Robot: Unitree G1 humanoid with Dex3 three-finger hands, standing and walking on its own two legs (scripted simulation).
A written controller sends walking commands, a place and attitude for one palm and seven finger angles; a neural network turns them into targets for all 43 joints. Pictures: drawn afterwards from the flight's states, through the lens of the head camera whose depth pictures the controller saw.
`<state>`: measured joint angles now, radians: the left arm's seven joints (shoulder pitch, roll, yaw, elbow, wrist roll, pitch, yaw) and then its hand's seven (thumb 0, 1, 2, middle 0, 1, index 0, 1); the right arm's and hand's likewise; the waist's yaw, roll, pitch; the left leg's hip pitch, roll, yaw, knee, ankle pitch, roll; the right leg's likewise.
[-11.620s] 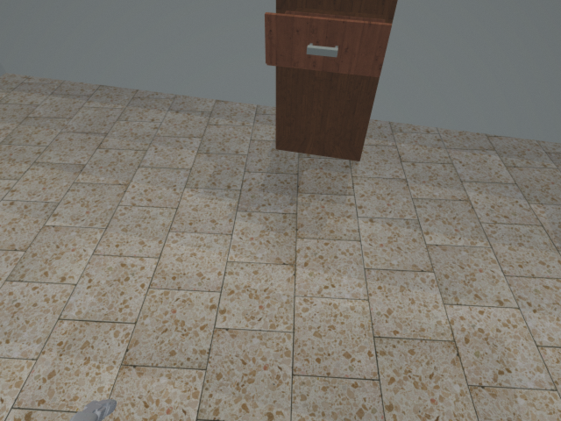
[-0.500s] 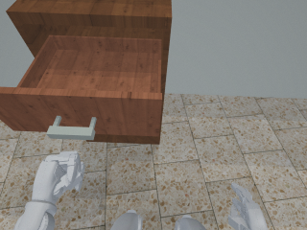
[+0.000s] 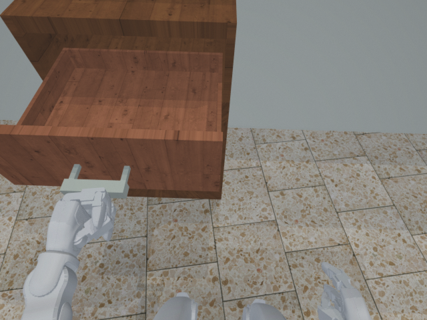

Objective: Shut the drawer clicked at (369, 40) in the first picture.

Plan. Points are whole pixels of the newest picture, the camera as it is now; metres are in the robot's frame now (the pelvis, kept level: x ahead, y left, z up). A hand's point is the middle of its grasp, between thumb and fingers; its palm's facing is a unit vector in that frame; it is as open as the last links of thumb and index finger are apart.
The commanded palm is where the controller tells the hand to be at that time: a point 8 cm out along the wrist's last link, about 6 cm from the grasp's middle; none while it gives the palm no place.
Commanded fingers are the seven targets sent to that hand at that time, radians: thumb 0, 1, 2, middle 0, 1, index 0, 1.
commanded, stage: push the drawer shut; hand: left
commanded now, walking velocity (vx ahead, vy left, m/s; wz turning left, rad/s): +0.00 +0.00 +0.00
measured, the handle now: (98, 179) +0.35 +0.24 +0.04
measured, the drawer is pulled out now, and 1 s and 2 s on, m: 0.28 0.16 0.05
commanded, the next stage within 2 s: none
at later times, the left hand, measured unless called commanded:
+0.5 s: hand (114, 194) +0.33 +0.20 +0.04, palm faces +0.00 -1.00 -0.06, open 2.7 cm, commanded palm +0.33 +0.25 +0.04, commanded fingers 0.00 0.90 0.90 -1.40 -1.60 -1.40 -1.60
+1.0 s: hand (124, 159) +0.40 +0.20 +0.04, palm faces +0.01 -1.00 -0.05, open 2.7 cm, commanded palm +0.39 +0.24 +0.04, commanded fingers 0.00 0.90 0.90 -1.40 -1.60 -1.40 -1.60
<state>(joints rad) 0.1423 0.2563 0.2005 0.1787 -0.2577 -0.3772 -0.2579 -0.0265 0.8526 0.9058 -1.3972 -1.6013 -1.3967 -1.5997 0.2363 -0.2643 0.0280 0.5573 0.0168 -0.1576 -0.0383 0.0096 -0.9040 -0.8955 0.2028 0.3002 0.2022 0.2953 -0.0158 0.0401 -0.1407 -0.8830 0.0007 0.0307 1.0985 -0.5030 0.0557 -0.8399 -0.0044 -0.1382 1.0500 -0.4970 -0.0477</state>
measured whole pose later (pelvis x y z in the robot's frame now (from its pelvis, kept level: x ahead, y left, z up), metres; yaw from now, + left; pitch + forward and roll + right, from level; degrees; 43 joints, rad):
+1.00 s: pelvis -0.02 +0.01 +0.00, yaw -1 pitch +19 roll -3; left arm -0.50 0.34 0.27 0.81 -0.17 -0.44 -0.22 -0.07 0.79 0.93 -1.40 -1.60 -1.40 -1.60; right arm 0.30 -0.28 0.03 0.65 0.01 -0.07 -0.03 0.01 -0.91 -0.90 0.20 0.30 0.20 0.30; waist -0.07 0.03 -0.11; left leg -0.96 0.00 0.04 1.09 -0.46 0.07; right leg -0.92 -0.01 -0.13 1.04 -0.45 -0.04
